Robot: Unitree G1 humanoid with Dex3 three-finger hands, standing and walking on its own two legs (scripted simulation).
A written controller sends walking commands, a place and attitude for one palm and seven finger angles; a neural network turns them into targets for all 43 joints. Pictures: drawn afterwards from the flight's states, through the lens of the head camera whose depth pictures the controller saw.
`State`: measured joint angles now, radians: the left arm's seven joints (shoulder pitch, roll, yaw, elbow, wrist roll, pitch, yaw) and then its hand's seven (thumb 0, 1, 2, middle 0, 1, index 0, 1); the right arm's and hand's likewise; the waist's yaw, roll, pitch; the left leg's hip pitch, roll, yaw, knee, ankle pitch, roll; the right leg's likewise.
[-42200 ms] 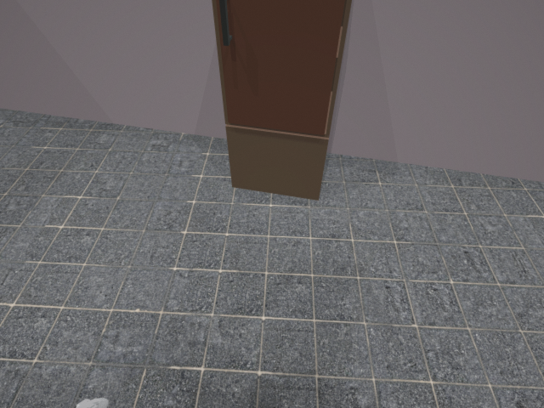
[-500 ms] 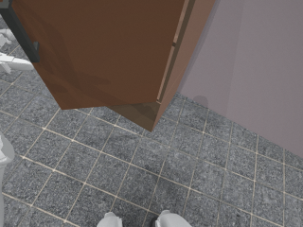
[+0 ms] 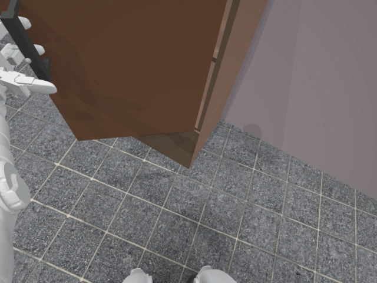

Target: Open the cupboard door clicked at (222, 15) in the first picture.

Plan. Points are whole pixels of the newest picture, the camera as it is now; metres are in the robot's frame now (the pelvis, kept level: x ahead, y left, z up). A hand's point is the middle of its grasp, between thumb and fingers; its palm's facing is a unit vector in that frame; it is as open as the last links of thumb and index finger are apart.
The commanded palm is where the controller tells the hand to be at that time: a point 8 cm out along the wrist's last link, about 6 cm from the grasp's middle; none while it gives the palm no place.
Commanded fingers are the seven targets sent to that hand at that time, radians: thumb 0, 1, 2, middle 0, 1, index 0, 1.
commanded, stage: slide the fingers in behind the handle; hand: left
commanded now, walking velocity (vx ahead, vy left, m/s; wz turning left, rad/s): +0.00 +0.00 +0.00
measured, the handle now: (31, 44) +0.58 +0.25 +0.12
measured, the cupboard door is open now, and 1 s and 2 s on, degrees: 39 39 61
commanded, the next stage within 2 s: close the thumb around the handle in 0.46 s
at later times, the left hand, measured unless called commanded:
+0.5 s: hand (34, 59) +0.53 +0.24 +0.13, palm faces +0.07 -1.00 +0.01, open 14.0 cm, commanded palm +0.51 +0.28 +0.12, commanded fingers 0.00 -0.50 0.30 -0.30 -1.20 -0.30 -1.20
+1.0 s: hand (35, 58) +0.53 +0.24 +0.13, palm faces +0.06 -1.00 +0.01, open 8.7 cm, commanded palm +0.51 +0.28 +0.12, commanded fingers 0.00 0.79 0.85 -0.39 -1.34 -0.39 -1.34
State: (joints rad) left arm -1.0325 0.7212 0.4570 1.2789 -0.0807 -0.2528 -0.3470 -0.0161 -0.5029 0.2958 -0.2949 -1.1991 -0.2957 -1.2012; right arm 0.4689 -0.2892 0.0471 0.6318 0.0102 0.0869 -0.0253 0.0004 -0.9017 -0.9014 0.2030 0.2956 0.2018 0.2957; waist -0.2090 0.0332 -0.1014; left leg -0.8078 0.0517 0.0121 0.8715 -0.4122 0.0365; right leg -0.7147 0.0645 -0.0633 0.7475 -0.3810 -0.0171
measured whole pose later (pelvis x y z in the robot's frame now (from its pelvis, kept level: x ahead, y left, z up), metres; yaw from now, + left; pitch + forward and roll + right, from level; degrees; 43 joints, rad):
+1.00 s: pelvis +0.00 +0.00 +0.00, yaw +0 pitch +21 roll -4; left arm -1.07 0.71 0.45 1.30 -0.06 -0.26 -0.30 -0.01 0.26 0.62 -0.35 -1.28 -0.36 -1.29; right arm 0.47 -0.28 0.05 0.64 0.00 0.07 -0.02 0.00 -0.90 -0.90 0.20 0.30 0.20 0.30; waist -0.22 0.04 -0.10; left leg -0.83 0.05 0.01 0.88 -0.42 0.04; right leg -0.74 0.06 -0.06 0.76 -0.39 -0.01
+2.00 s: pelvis +0.01 +0.00 +0.02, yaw -2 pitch +11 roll -2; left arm -0.26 0.25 0.30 0.39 -0.24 -0.14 -0.11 0.00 0.73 0.74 -0.39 -1.35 -0.38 -1.35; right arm 0.33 -0.25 0.01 0.53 0.05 0.04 0.02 0.01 -0.90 -0.90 0.20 0.30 0.20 0.30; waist -0.07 0.05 -0.15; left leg -0.54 0.04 0.08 0.74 -0.40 0.03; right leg -0.50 0.05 0.01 0.69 -0.38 -0.02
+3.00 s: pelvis -0.02 -0.04 +0.02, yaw +3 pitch +3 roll +0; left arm -0.21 -0.04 -0.01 0.31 -0.03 -0.09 0.49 0.00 -0.31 0.38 -0.35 -1.21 -0.34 -1.20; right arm 0.21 -0.21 0.00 0.66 -0.03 0.03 -0.03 0.01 -0.90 -0.90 0.20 0.30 0.20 0.30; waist 0.00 0.05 -0.08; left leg -0.40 0.01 0.00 0.66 -0.31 -0.01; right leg -0.36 0.03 -0.08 0.66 -0.36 -0.06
